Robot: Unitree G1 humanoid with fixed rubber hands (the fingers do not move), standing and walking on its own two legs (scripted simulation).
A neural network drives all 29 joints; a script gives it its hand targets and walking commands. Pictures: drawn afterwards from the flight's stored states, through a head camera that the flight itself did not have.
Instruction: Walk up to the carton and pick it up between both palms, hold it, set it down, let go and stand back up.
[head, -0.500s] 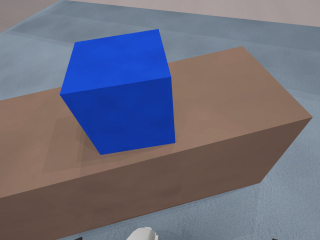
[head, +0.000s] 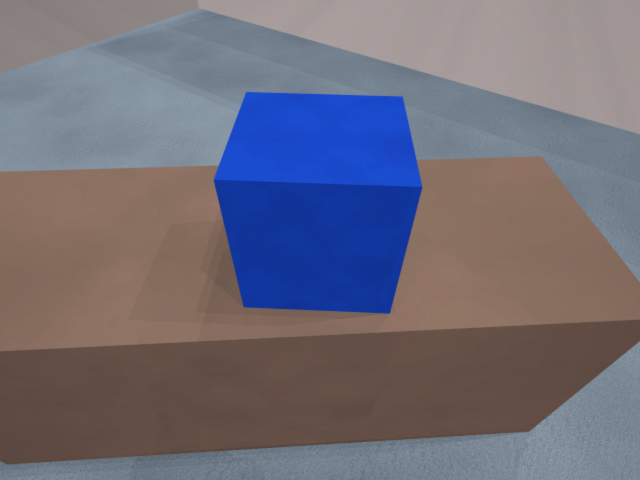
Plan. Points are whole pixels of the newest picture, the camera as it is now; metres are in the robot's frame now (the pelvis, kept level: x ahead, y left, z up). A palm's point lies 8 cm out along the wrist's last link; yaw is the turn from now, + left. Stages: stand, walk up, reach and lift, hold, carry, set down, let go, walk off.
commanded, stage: walk up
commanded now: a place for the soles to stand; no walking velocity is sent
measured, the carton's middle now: (320, 205) +0.57 +0.03 +0.01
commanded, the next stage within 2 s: none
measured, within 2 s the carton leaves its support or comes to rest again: neither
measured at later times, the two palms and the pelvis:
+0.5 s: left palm out of the picture +0.06 +0.28 -0.14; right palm out of the picture +0.08 -0.25 -0.12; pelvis +0.04 +0.01 +0.00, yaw +9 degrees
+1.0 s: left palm out of the picture +0.08 +0.26 -0.13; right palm (504, 467) +0.19 -0.23 -0.12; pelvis +0.07 +0.01 +0.00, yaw +7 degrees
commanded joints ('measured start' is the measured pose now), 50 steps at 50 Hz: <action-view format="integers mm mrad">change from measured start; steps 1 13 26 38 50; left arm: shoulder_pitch -25 46 88 20 65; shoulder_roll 126 193 103 78 151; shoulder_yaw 26 54 17 18 63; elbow -42 24 -8 10 49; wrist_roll -1 19 16 10 5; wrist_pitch -9 13 -31 1 1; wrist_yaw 4 10 1 2 1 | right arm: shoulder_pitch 46 49 57 100 -64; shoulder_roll -125 -122 -167 -179 -72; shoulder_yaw -22 -18 -38 -43 5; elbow -23 -12 -10 -3 -11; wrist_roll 0 -26 -33 -19 -43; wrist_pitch -7 -4 -6 -16 -10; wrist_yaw -9 -13 -27 -40 -35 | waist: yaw -10 24 43 -39 -18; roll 36 -77 147 72 -80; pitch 27 90 -37 -39 56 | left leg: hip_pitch -91 -306 14 198 23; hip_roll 73 -7 157 243 78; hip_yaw -90 -8 -223 -125 132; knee -95 79 -53 -80 -105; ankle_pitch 152 -157 418 580 78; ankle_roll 60 40 122 175 38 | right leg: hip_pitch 44 140 92 -72 71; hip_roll -68 -230 -17 -9 -179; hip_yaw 96 213 35 32 253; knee -107 -245 -95 129 -84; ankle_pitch -8 -444 97 145 438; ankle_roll -60 -153 -66 -31 -152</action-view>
